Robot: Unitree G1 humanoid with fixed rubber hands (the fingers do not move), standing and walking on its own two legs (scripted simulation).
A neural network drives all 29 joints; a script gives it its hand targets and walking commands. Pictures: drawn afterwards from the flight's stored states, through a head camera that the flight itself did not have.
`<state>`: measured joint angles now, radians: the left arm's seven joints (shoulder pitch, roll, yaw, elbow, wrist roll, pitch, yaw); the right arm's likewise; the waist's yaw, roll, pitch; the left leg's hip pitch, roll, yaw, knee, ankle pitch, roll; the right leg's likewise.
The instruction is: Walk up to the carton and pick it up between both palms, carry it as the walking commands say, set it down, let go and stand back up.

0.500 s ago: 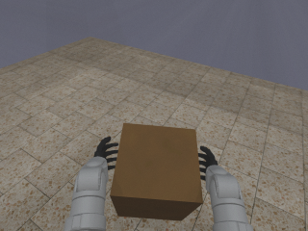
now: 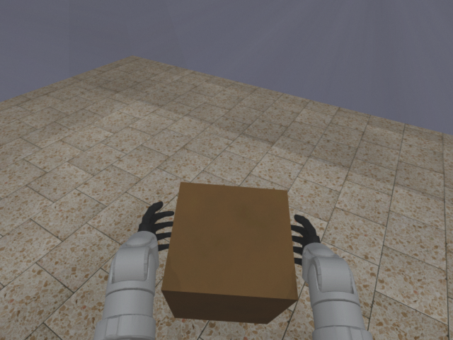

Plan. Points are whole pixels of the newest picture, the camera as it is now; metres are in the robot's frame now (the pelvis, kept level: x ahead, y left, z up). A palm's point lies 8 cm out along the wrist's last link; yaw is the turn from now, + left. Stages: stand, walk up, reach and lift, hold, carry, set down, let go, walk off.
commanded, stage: carry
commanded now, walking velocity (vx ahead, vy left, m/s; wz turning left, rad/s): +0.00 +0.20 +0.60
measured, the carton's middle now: (227, 258) +0.32 +0.00 -0.03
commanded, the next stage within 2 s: none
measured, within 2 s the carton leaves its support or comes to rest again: neither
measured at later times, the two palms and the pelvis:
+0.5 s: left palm (107, 239) +0.27 +0.21 +0.09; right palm (278, 232) +0.30 -0.09 +0.08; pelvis +0.02 +0.03 -0.02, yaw +7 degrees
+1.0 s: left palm (95, 263) +0.22 +0.21 +0.10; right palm (283, 254) +0.25 -0.09 +0.09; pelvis -0.01 +0.03 -0.02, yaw +7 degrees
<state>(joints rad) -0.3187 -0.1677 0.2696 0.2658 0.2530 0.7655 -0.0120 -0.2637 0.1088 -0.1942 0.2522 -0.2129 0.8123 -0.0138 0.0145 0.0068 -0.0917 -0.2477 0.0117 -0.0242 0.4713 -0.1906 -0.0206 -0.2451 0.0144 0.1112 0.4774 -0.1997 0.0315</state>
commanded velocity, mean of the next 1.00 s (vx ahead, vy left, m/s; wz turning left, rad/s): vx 0.00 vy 0.02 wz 0.07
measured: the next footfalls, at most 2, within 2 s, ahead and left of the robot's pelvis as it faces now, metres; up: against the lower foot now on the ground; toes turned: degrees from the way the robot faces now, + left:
none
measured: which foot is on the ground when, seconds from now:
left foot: down 0.00-1.00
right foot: down 0.00-1.00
